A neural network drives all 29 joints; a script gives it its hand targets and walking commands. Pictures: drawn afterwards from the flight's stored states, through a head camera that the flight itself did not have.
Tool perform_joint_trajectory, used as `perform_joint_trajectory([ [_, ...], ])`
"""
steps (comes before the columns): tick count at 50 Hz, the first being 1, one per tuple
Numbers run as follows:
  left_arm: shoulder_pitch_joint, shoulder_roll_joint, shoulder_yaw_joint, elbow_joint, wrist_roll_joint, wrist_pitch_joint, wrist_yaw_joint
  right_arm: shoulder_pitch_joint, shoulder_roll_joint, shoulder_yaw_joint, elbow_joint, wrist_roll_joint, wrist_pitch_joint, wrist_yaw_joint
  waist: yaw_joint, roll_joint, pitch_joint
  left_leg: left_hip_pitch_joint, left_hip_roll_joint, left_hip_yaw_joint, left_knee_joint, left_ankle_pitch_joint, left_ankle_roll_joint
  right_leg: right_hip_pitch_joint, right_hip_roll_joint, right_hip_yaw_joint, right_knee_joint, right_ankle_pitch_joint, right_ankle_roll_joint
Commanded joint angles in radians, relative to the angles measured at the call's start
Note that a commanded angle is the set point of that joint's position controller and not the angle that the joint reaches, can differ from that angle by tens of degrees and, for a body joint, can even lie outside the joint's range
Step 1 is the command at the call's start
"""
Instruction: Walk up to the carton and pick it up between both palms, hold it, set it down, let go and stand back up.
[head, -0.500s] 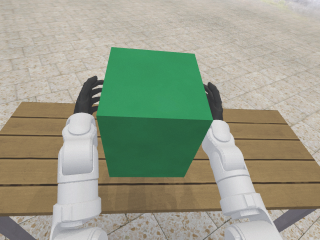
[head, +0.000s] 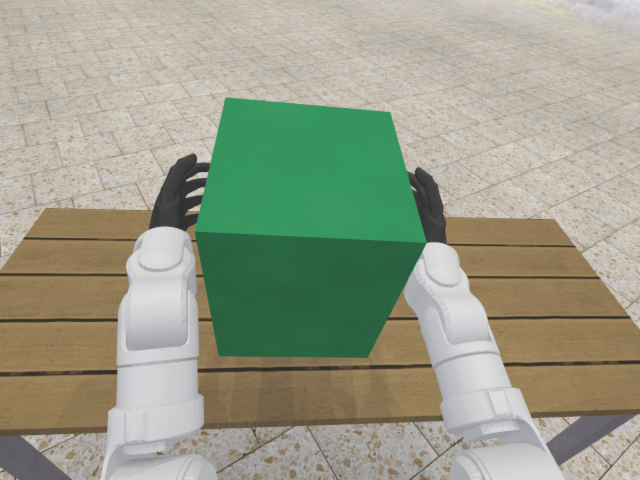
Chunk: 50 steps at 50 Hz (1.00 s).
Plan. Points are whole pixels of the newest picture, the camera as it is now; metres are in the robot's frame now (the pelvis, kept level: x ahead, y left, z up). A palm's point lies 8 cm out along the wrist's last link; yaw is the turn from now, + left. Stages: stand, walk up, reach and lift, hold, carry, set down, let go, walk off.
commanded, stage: hold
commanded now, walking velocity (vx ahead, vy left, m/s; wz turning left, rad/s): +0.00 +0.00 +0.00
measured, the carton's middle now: (302, 237) +0.39 -0.01 +0.13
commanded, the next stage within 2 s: set down in 1.12 s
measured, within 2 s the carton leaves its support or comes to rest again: neither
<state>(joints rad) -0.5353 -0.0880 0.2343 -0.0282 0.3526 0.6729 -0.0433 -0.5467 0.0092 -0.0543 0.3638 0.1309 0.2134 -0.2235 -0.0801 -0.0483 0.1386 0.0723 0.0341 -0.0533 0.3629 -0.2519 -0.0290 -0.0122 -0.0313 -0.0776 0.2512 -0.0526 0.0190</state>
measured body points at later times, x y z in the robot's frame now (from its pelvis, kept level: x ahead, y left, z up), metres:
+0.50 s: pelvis +0.00 +0.00 +0.00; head -0.01 +0.02 +0.45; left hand +0.38 +0.14 +0.18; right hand +0.37 -0.15 +0.17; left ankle -0.02 +0.14 -0.75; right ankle +0.07 -0.14 -0.75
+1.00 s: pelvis +0.01 +0.01 +0.00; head -0.01 +0.04 +0.45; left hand +0.38 +0.14 +0.17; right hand +0.37 -0.15 +0.16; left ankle -0.02 +0.14 -0.75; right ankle +0.07 -0.14 -0.75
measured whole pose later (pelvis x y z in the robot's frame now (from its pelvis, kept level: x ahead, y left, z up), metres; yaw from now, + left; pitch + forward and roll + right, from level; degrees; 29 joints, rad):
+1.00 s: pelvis +0.01 +0.01 +0.00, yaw +0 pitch -11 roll -1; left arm -0.54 -0.10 0.24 -0.01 0.37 0.68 -0.04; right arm -0.54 0.01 -0.06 0.39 0.13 0.21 -0.22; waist -0.08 -0.06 0.15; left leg 0.09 0.03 -0.05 0.36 -0.26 -0.02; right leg 0.01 -0.03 -0.07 0.24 -0.06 0.03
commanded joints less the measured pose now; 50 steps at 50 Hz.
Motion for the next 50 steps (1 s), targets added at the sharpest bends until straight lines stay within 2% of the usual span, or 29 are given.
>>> perform_joint_trajectory([
  [1, -0.566, -0.453, -0.426, -0.014, -0.115, -0.024, -0.118, -0.721, 0.459, 0.416, -0.215, 0.016, -0.036, 0.146, -0.007, 0.077, -0.342, -0.204, -0.062, 0.099, -0.129, 0.232, -0.008, 0.349, 0.076, -0.047, 0.023, 0.009, -0.018],
  [4, -0.627, -0.444, -0.375, 0.051, -0.101, -0.004, -0.135, -0.767, 0.481, 0.393, -0.162, 0.007, -0.027, 0.145, 0.004, 0.015, -0.247, -0.26, -0.072, 0.106, -0.153, 0.143, 0.028, 0.35, 0.066, -0.044, 0.013, -0.057, -0.006],
  [7, -0.607, -0.474, -0.416, -0.044, -0.133, -0.021, -0.137, -0.78, 0.496, 0.443, -0.261, 0.038, -0.057, 0.137, 0.007, 0.074, -0.38, -0.181, -0.066, 0.106, -0.117, 0.3, 0.002, 0.406, 0.078, -0.046, 0.035, 0.079, -0.008],
  [8, -0.621, -0.462, -0.408, 0.039, -0.128, -0.022, -0.138, -0.78, 0.499, 0.42, -0.229, 0.036, -0.046, 0.132, -0.015, 0.051, -0.338, -0.172, -0.082, 0.1, -0.107, 0.261, 0.007, 0.379, 0.071, -0.031, 0.017, 0.048, -0.005],
  [9, -0.673, -0.485, -0.437, -0.05, -0.149, -0.033, -0.136, -0.784, 0.523, 0.436, -0.237, 0.046, -0.048, 0.128, -0.018, 0.073, -0.383, -0.149, -0.086, 0.102, -0.092, 0.297, 0.002, 0.368, 0.072, -0.041, 0.029, 0.056, -0.005],
  [10, -0.635, -0.472, -0.427, 0.016, -0.144, -0.028, -0.143, -0.769, 0.475, 0.379, -0.202, 0.036, -0.038, 0.127, -0.024, 0.064, -0.346, -0.174, -0.085, 0.094, -0.106, 0.273, -0.009, 0.359, 0.071, -0.035, 0.012, 0.046, 0.006],
  [13, -0.643, -0.465, -0.411, 0.047, -0.128, -0.034, -0.14, -0.78, 0.484, 0.379, -0.194, 0.014, -0.048, 0.133, -0.038, 0.06, -0.338, -0.18, -0.082, 0.104, -0.114, 0.221, 0.001, 0.334, 0.073, -0.053, 0.01, -0.001, -0.001],
  [14, -0.658, -0.472, -0.426, -0.018, -0.143, -0.042, -0.136, -0.781, 0.495, 0.41, -0.228, 0.036, -0.056, 0.132, -0.015, 0.063, -0.399, -0.182, -0.091, 0.097, -0.109, 0.248, 0.006, 0.373, 0.061, -0.041, 0.023, 0.057, -0.001],
  [15, -0.632, -0.445, -0.402, 0.038, -0.132, -0.042, -0.139, -0.798, 0.514, 0.399, -0.244, 0.027, -0.057, 0.13, -0.013, 0.053, -0.378, -0.218, -0.086, 0.086, -0.104, 0.221, 0.006, 0.378, 0.059, -0.04, 0.015, 0.048, 0.0],
  [16, -0.66, -0.447, -0.41, -0.015, -0.13, -0.05, -0.136, -0.776, 0.523, 0.409, -0.215, 0.019, -0.05, 0.133, -0.012, 0.06, -0.399, -0.2, -0.091, 0.094, -0.116, 0.237, 0.009, 0.391, 0.055, -0.047, 0.016, 0.062, 0.001],
  [17, -0.626, -0.457, -0.455, -0.084, -0.166, -0.06, -0.124, -0.799, 0.512, 0.457, -0.329, 0.067, -0.07, 0.13, 0.005, 0.067, -0.528, -0.168, -0.096, 0.095, -0.074, 0.321, -0.006, 0.424, 0.068, -0.047, 0.044, 0.137, 0.004],
  [20, -0.641, -0.509, -0.522, -0.088, -0.2, -0.074, -0.103, -0.819, 0.541, 0.498, -0.37, 0.084, -0.076, 0.121, -0.004, 0.08, -0.61, -0.088, -0.087, 0.081, -0.034, 0.435, -0.026, 0.393, 0.085, -0.053, 0.062, 0.197, 0.0],
  [21, -0.633, -0.514, -0.544, -0.185, -0.204, -0.084, -0.088, -0.802, 0.53, 0.514, -0.41, 0.106, -0.085, 0.12, 0.014, 0.12, -0.655, -0.068, -0.085, 0.077, -0.007, 0.518, -0.041, 0.401, 0.091, -0.049, 0.073, 0.243, -0.007],
  [22, -0.578, -0.48, -0.531, -0.107, -0.185, -0.073, -0.092, -0.774, 0.495, 0.499, -0.38, 0.095, -0.065, 0.116, -0.005, 0.078, -0.601, -0.094, -0.087, 0.07, -0.02, 0.474, -0.033, 0.395, 0.084, -0.039, 0.069, 0.253, 0.002],
  [24, -0.634, -0.427, -0.446, -0.042, -0.161, -0.059, -0.092, -0.804, 0.493, 0.464, -0.306, 0.066, -0.037, 0.122, 0.001, 0.053, -0.481, -0.174, -0.084, 0.084, -0.062, 0.294, -0.005, 0.367, 0.077, -0.043, 0.049, 0.104, 0.0],
  [25, -0.599, -0.411, -0.395, 0.085, -0.123, -0.038, -0.109, -0.745, 0.469, 0.407, -0.186, 0.025, -0.018, 0.126, -0.002, 0.042, -0.334, -0.237, -0.076, 0.09, -0.106, 0.177, 0.006, 0.341, 0.071, -0.047, 0.025, 0.002, 0.006],
  [26, -0.567, -0.459, -0.445, -0.069, -0.147, -0.04, -0.113, -0.71, 0.493, 0.453, -0.235, 0.045, -0.031, 0.132, 0.001, 0.066, -0.419, -0.212, -0.077, 0.088, -0.117, 0.223, 0.007, 0.379, 0.076, -0.062, 0.035, 0.038, 0.003],
  [27, -0.566, -0.474, -0.476, -0.098, -0.163, -0.037, -0.115, -0.68, 0.482, 0.454, -0.238, 0.058, -0.033, 0.133, -0.024, 0.078, -0.453, -0.173, -0.073, 0.085, -0.106, 0.297, -0.002, 0.381, 0.073, -0.058, 0.043, 0.093, 0.001],
  [28, -0.533, -0.454, -0.433, -0.039, -0.146, -0.033, -0.12, -0.706, 0.496, 0.466, -0.246, 0.058, -0.027, 0.128, 0.007, 0.045, -0.433, -0.182, -0.072, 0.089, -0.097, 0.331, 0.009, 0.388, 0.064, -0.037, 0.037, 0.14, -0.005],
  [29, -0.553, -0.426, -0.419, -0.014, -0.138, -0.02, -0.128, -0.681, 0.471, 0.428, -0.199, 0.037, -0.016, 0.12, -0.032, 0.036, -0.381, -0.172, -0.084, 0.097, -0.104, 0.303, -0.003, 0.398, 0.063, -0.041, 0.033, 0.129, 0.007],
  [32, -0.542, -0.421, -0.386, -0.013, -0.126, -0.005, -0.147, -0.685, 0.478, 0.433, -0.224, 0.058, -0.007, 0.108, -0.027, 0.036, -0.325, -0.189, -0.088, 0.094, -0.105, 0.314, 0.009, 0.408, 0.06, -0.033, 0.026, 0.162, 0.004],
  [34, -0.631, -0.466, -0.442, -0.072, -0.152, -0.021, -0.151, -0.732, 0.501, 0.445, -0.273, 0.065, -0.022, 0.111, -0.035, 0.065, -0.367, -0.174, -0.083, 0.093, -0.095, 0.339, -0.011, 0.389, 0.067, -0.048, 0.03, 0.143, 0.002],
  [36, -0.683, -0.458, -0.428, -0.018, -0.138, -0.035, -0.153, -0.769, 0.5, 0.414, -0.223, 0.053, -0.017, 0.12, -0.04, 0.069, -0.32, -0.214, -0.089, 0.088, -0.098, 0.25, -0.008, 0.358, 0.06, -0.035, 0.029, 0.041, -0.003],
  [42, -0.594, -0.509, -0.531, -0.148, -0.176, -0.058, -0.119, -0.75, 0.493, 0.487, -0.34, 0.088, -0.065, 0.122, -0.023, 0.103, -0.524, -0.041, -0.078, 0.068, -0.03, 0.55, -0.049, 0.355, 0.094, -0.053, 0.047, 0.225, -0.016],
  [43, -0.613, -0.499, -0.521, -0.099, -0.166, -0.056, -0.117, -0.75, 0.477, 0.465, -0.294, 0.073, -0.055, 0.122, -0.038, 0.094, -0.479, -0.056, -0.073, 0.064, -0.031, 0.494, -0.054, 0.336, 0.1, -0.055, 0.038, 0.157, -0.006],
  [44, -0.596, -0.512, -0.54, -0.142, -0.175, -0.066, -0.105, -0.755, 0.477, 0.479, -0.352, 0.088, -0.068, 0.126, -0.023, 0.119, -0.534, -0.041, -0.074, 0.061, -0.023, 0.526, -0.054, 0.328, 0.098, -0.059, 0.044, 0.175, -0.012],
  [45, -0.568, -0.478, -0.489, -0.03, -0.151, -0.055, -0.107, -0.736, 0.472, 0.452, -0.254, 0.075, -0.046, 0.129, -0.011, 0.09, -0.389, -0.116, -0.069, 0.071, -0.059, 0.399, -0.037, 0.295, 0.091, -0.048, 0.022, 0.085, -0.014],
  [48, -0.553, -0.467, -0.427, 0.033, -0.118, -0.031, -0.117, -0.714, 0.459, 0.43, -0.195, 0.042, -0.041, 0.143, -0.002, 0.063, -0.298, -0.179, -0.064, 0.096, -0.126, 0.296, -0.01, 0.324, 0.075, -0.048, 0.001, 0.038, -0.017],
  [50, -0.574, -0.5, -0.457, -0.087, -0.132, -0.028, -0.116, -0.706, 0.459, 0.443, -0.228, 0.051, -0.055, 0.146, 0.006, 0.103, -0.398, -0.133, -0.051, 0.097, -0.103, 0.393, -0.029, 0.337, 0.088, -0.058, 0.027, 0.094, -0.025],
])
